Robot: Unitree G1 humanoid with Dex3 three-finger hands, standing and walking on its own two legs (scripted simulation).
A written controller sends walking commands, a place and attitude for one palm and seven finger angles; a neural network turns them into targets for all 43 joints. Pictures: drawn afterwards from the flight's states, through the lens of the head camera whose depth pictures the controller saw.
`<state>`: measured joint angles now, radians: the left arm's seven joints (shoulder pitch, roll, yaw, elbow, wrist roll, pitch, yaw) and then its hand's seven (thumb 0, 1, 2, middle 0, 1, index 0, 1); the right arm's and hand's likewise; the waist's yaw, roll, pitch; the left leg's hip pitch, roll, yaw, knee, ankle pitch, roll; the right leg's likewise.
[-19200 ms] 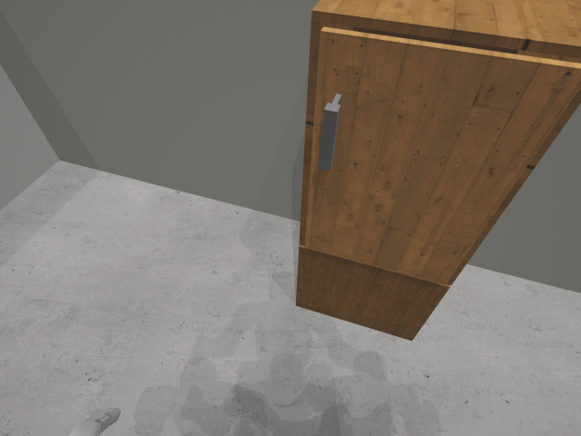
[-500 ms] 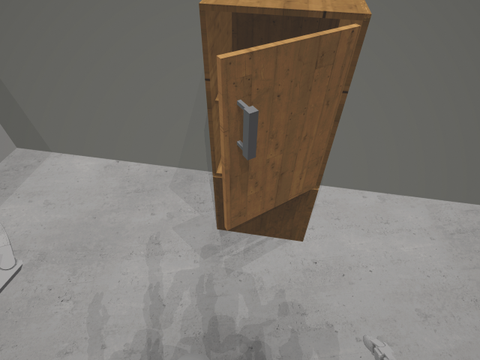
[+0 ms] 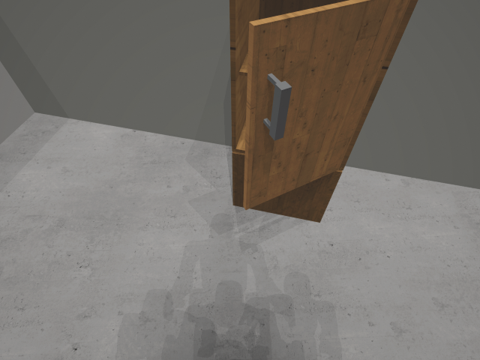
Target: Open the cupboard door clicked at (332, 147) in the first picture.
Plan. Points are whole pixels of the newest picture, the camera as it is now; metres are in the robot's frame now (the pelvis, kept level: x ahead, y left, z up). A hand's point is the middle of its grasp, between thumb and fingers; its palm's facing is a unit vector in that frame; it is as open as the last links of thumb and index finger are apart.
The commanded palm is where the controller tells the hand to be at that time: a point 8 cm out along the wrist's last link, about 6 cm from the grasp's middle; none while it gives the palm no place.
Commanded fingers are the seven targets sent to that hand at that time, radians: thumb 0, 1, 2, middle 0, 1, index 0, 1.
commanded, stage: let the arm hang, fingers relaxed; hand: left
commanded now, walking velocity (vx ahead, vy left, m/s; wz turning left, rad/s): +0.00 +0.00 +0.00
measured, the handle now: (274, 107) +0.60 -0.04 +0.08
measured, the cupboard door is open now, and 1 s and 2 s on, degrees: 40 40 40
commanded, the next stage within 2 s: look to check the result in 0.68 s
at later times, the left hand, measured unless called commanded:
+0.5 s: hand out of the picture -0.03 +0.21 -0.17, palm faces +0.01 -0.99 -0.16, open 7.4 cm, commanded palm none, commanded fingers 0.00 0.90 0.90 -0.20 -0.30 -0.20 -0.30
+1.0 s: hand out of the picture -0.03 +0.20 -0.17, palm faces +0.02 -0.99 -0.15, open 7.4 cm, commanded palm none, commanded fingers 0.00 0.90 0.90 -0.20 -0.30 -0.20 -0.30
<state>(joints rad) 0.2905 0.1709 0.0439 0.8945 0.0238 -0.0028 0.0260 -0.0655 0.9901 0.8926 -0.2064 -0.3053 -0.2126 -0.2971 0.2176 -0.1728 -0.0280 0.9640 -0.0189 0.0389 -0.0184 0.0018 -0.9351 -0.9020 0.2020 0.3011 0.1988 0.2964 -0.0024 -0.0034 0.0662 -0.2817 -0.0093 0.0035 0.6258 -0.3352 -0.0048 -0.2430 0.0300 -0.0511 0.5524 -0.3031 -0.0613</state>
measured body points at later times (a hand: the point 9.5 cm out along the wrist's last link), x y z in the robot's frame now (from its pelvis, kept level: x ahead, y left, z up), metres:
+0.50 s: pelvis -0.02 +0.04 +0.01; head -0.01 +0.05 +0.46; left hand -0.02 +0.26 -0.15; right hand -0.04 -0.17 -0.15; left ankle -0.01 +0.12 -0.73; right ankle -0.01 -0.08 -0.73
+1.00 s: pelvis -0.01 +0.05 +0.01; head +0.00 +0.05 +0.46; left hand -0.03 +0.25 -0.15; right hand -0.04 -0.15 -0.15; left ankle -0.01 +0.12 -0.73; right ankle -0.01 -0.08 -0.73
